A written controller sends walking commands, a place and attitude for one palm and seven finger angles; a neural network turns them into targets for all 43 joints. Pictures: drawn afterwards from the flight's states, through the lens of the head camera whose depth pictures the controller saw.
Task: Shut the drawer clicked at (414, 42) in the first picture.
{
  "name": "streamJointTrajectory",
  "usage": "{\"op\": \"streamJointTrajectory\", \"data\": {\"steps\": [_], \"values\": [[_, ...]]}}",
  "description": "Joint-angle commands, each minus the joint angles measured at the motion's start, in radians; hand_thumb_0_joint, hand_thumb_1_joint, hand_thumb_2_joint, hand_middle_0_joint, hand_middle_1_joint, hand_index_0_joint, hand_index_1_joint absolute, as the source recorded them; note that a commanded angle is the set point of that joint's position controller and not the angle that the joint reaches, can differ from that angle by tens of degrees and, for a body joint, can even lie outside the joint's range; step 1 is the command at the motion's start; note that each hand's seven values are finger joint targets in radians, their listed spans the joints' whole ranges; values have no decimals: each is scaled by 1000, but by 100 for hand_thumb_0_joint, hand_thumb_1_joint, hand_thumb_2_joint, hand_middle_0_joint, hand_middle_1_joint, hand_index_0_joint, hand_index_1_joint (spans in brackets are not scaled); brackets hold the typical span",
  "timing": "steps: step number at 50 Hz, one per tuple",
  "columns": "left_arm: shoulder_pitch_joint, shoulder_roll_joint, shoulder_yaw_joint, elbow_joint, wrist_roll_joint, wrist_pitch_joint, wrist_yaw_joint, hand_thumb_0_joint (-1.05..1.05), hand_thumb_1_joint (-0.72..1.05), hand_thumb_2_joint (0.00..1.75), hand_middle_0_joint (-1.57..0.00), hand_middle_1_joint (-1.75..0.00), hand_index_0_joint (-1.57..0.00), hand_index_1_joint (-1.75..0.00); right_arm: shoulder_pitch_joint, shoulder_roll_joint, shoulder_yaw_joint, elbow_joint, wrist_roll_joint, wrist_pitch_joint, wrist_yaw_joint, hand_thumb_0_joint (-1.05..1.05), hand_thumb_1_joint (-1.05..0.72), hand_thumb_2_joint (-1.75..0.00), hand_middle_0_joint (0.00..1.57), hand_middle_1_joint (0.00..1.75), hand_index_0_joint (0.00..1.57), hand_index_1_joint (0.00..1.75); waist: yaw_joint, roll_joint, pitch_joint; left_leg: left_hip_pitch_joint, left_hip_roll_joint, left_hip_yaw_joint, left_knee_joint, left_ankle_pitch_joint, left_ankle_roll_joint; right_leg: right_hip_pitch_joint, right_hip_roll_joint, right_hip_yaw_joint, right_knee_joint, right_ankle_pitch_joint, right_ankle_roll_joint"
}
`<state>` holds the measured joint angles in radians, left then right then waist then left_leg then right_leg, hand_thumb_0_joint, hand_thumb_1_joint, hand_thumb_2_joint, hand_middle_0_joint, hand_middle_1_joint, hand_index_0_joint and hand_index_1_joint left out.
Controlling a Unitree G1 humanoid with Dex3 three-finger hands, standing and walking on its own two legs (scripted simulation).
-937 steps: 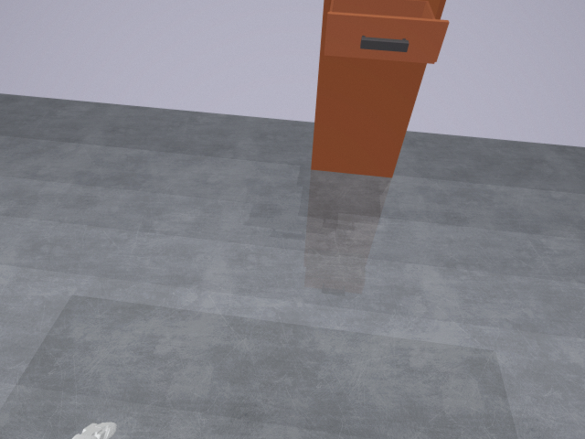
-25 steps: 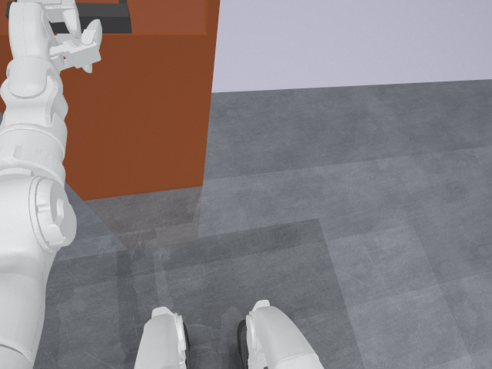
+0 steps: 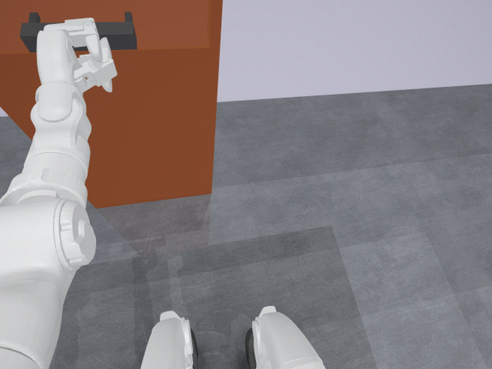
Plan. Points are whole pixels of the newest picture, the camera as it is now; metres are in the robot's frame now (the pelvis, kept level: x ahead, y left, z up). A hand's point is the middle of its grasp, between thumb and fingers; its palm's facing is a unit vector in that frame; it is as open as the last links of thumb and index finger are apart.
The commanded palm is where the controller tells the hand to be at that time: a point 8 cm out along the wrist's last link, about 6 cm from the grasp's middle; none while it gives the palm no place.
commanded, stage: pull the fist back off the drawer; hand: left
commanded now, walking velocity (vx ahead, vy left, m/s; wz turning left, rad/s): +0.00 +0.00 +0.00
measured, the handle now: (82, 27) +0.64 +0.18 +0.10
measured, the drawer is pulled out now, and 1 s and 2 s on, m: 0.00 0.00 0.00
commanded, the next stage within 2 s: draw the hand back to the body in 0.14 s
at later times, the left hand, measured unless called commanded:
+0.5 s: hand (81, 79) +0.51 +0.16 +0.12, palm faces +0.08 -1.00 -0.03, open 3.1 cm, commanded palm +0.45 +0.21 +0.14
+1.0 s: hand out of the picture +0.35 +0.20 +0.19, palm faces +0.25 -0.94 -0.25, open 3.3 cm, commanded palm +0.30 +0.24 +0.21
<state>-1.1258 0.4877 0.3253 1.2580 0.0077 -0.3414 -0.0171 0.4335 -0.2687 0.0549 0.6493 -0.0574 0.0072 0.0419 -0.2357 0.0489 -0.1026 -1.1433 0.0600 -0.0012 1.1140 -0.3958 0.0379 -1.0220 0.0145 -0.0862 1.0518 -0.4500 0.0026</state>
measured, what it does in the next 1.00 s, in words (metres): rises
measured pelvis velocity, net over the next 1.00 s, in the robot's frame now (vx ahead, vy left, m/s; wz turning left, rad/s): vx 0.06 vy -0.02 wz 0.03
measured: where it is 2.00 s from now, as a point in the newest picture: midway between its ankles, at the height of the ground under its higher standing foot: outside the picture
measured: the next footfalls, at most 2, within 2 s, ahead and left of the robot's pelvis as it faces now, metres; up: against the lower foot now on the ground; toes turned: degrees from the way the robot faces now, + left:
none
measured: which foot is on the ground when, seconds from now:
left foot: down 0.00-1.00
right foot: down 0.00-1.00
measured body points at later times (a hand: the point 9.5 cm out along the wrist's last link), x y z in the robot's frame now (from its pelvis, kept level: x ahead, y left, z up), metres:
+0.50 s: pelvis +0.06 -0.02 +0.04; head +0.14 -0.02 +0.48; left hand +0.50 +0.22 +0.13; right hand +0.08 -0.28 -0.08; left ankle +0.06 +0.09 -0.65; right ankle +0.02 -0.13 -0.65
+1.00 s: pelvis +0.06 -0.02 +0.09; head +0.06 -0.04 +0.54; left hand +0.33 +0.24 +0.20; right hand +0.27 -0.23 +0.01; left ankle +0.06 +0.09 -0.65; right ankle +0.02 -0.13 -0.65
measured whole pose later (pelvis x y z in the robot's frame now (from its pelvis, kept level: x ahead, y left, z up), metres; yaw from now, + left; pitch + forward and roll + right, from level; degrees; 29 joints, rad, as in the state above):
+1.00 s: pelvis +0.06 -0.02 +0.09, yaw +2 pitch +0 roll +0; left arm 0.03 0.29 0.12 0.06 -0.08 -0.05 0.07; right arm 0.15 -0.24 0.05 0.55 0.04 0.04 -0.07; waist 0.03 0.05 -0.02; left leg -0.26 0.02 0.05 0.52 -0.27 0.01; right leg -0.17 -0.01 -0.04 0.50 -0.33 -0.01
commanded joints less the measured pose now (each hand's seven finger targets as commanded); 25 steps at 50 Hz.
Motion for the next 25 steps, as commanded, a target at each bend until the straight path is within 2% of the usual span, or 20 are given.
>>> {"op": "streamJointTrajectory", "data": {"steps": [1, 2, 3, 5, 6, 7, 8, 9, 10, 12, 13, 14, 15, 16, 17, 18, 19, 21, 23, 25], "values": [[-439, 175, 34, -250, -32, -73, 6, 0, 90, 90, -140, -160, -140, -160, 175, -193, -81, -45, 8, 11, -12, 0, -90, -90, 20, 30, 20, 30, -6, 118, -485, 593, -16, -96, -158, 121, -11, 60, 51, 23, -180, 92, -25], [-416, 180, 41, -253, -35, -75, 6, 0, 90, 90, -140, -160, -140, -160, 172, -191, -81, -51, 11, 14, -13, 0, -90, -90, 20, 30, 20, 30, -1, 94, -479, 567, -20, -83, -159, 122, -7, 93, 52, 28, -186, 97, -22], [-417, 206, 59, -264, -34, -84, 6, 0, 90, 90, -140, -160, -140, -160, 173, -190, -80, -49, 10, 18, -15, 0, -90, -90, 20, 30, 20, 30, 3, 98, -474, 571, -21, -80, -157, 148, -5, 110, 52, 32, -186, 118, -23], [-392, 203, 59, -258, -34, -87, 3, 0, 90, 90, -140, -160, -140, -160, 163, -182, -80, -53, 16, 24, -16, 0, -90, -90, 20, 30, 20, 30, 7, 81, -459, 532, -26, -59, -150, 163, 0, 146, 52, 43, -194, 141, -18], [-393, 217, 69, -261, -35, -90, 1, 0, 90, 90, -140, -160, -140, -160, 164, -182, -82, -52, 18, 26, -18, 0, -90, -90, 20, 30, 20, 30, 2, 65, -451, 518, -27, -51, -148, 166, 3, 165, 52, 49, -200, 154, -15], [-380, 236, 85, -263, -35, -94, -1, 0, 90, 90, -140, -160, -140, -160, 166, -181, -82, -54, 18, 29, -20, 0, -90, -90, 20, 30, 20, 30, 9, 47, -452, 503, -29, -48, -149, 177, 4, 194, 53, 52, -200, 171, -14], [-367, 241, 91, -271, -35, -102, -3, 0, 90, 90, -140, -160, -140, -160, 166, -179, -83, -58, 19, 32, -22, 0, -90, -90, 20, 30, 20, 30, 16, 51, -460, 506, -30, -45, -145, 202, 5, 210, 53, 58, -193, 203, -16], [-364, 212, 72, -275, -36, -104, -8, 0, 90, 90, -140, -160, -140, -160, 163, -172, -83, -58, 21, 34, -21, 0, -90, -90, 20, 30, 20, 30, 12, 63, -467, 515, -32, -39, -144, 226, 5, 216, 51, 59, -191, 235, -13], [-339, 225, 92, -273, -41, -106, -11, 0, 90, 90, -140, -160, -140, -160, 164, -172, -87, -57, 21, 38, -21, 0, -90, -90, 20, 30, 20, 30, 21, 58, -473, 515, -32, -34, -139, 240, 4, 228, 51, 61, -192, 253, -12], [-322, 234, 96, -259, -47, -104, -23, 0, 90, 90, -140, -160, -140, -160, 159, -170, -85, -57, 25, 44, -23, 0, -90, -90, 20, 30, 20, 30, 17, 35, -445, 481, -35, -24, -138, 240, 7, 255, 50, 69, -196, 277, -9], [-272, 261, 128, -300, -54, -111, -32, 0, 90, 90, -140, -160, -140, -160, 159, -171, -90, -68, 27, 48, -24, 0, -90, -90, 20, 30, 20, 30, 51, 51, -489, 507, -39, -20, -142, 277, 6, 303, 50, 74, -190, 322, -13], [-223, 257, 129, -370, -61, -117, -43, 0, 90, 90, -140, -160, -140, -160, 152, -167, -93, -89, 32, 53, -24, 0, -90, -90, 20, 30, 20, 30, 81, 83, -567, 567, -42, -14, -156, 341, 2, 356, 48, 74, -186, 390, -15], [-158, 224, 116, -427, -76, -117, -56, 0, 90, 90, -140, -160, -140, -160, 135, -159, -98, -107, 38, 56, -22, 0, -90, -90, 20, 30, 20, 30, 104, 115, -611, 621, -44, -6, -164, 386, -2, 387, 50, 73, -191, 438, -17], [-99, 224, 125, -475, -88, -113, -65, 0, 90, 90, -140, -160, -140, -160, 128, -158, -101, -115, 43, 61, -21, 0, -90, -90, 20, 30, 20, 30, 120, 116, -628, 652, -43, -3, -173, 428, -5, 418, 51, 68, -194, 482, -19], [-50, 200, 106, -532, -101, -104, -74, 0, 90, 90, -140, -160, -140, -160, 118, -154, -104, -124, 51, 64, -19, 0, -90, -90, 20, 30, 20, 30, 124, 98, -630, 673, -43, -2, -188, 448, -5, 450, 55, 65, -204, 513, -17], [22, 145, 70, -567, -119, -90, -87, 0, 90, 90, -140, -160, -140, -160, 108, -146, -104, -137, 58, 64, -17, 0, -90, -90, 20, 30, 20, 30, 127, 84, -614, 680, -47, 4, -198, 467, -1, 484, 57, 68, -217, 554, -17], [78, 145, 76, -609, -134, -73, -94, 0, 90, 90, -140, -160, -140, -160, 93, -147, -108, -142, 68, 66, -19, 0, -90, -90, 20, 30, 20, 30, 135, 61, -586, 687, -44, 11, -214, 471, 1, 507, 57, 66, -236, 582, -15], [177, 93, 39, -722, -167, -41, -108, 0, 90, 90, -140, -160, -140, -160, 63, -141, -112, -160, 84, 63, -24, 0, -90, -90, 20, 30, 20, 30, 144, 36, -551, 704, -48, 21, -248, 475, 5, 566, 56, 65, -266, 624, -13], [258, 52, 10, -768, -197, -8, -116, 0, 90, 90, -140, -160, -140, -160, 40, -140, -109, -163, 94, 56, -33, 0, -90, -90, 20, 30, 20, 30, 139, -6, -463, 700, -50, 28, -278, 455, 10, 591, 52, 64, -299, 640, -9], [296, 19, -24, -821, -208, 12, -117, 0, 90, 90, -140, -160, -140, -160, 11, -138, -109, -160, 101, 46, -40, 0, -90, -90, 20, 30, 20, 30, 135, 0, -390, 727, -49, 23, -309, 427, 10, 567, 49, 56, -326, 599, -6]]}}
